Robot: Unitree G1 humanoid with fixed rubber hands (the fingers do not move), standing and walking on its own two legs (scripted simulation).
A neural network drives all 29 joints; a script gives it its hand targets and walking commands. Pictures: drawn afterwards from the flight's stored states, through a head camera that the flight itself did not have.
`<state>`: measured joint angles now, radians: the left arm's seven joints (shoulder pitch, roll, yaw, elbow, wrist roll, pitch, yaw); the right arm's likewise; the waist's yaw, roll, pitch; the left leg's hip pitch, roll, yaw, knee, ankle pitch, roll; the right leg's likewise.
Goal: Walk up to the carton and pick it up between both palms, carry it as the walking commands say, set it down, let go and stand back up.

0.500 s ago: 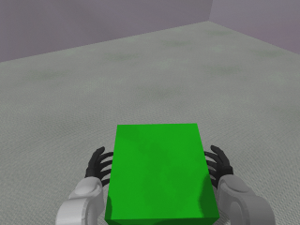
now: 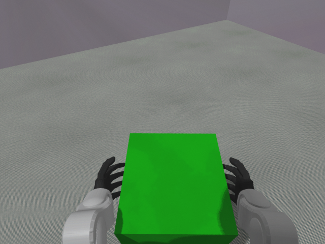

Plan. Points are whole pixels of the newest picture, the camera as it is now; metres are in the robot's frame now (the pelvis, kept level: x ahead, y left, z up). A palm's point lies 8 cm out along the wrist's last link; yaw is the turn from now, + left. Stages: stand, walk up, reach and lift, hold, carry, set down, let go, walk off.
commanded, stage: carry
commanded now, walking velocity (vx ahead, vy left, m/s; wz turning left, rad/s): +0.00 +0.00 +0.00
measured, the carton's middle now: (172, 199) +0.25 +0.00 +0.01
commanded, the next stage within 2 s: none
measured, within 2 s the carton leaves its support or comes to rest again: neither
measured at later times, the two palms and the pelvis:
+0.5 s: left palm (83, 225) +0.18 +0.18 +0.06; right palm (225, 213) +0.21 -0.11 +0.05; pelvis -0.05 +0.01 -0.02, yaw +7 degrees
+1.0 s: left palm out of the picture -0.13 +0.21 +0.04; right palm out of the picture +0.03 -0.03 +0.05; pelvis -0.24 -0.04 -0.02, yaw +33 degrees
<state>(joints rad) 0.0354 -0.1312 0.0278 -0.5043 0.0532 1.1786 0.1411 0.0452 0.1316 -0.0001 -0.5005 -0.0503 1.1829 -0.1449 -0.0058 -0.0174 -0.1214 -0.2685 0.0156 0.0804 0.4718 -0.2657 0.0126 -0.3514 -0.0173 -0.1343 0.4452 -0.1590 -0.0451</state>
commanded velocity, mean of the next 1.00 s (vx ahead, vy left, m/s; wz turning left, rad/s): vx -0.32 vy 0.00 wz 0.80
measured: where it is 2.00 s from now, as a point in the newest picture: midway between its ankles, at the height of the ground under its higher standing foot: outside the picture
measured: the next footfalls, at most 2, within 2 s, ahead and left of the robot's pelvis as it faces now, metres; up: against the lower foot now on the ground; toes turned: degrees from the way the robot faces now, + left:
left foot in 0.90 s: -0.27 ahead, +0.12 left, +0.00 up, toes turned +31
right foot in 1.20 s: -0.23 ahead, -0.16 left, +0.00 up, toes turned +37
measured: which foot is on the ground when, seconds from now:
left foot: down 0.00-0.58, up 0.60-0.88, down 0.90-1.00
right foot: down 0.00-0.88, up 0.90-1.00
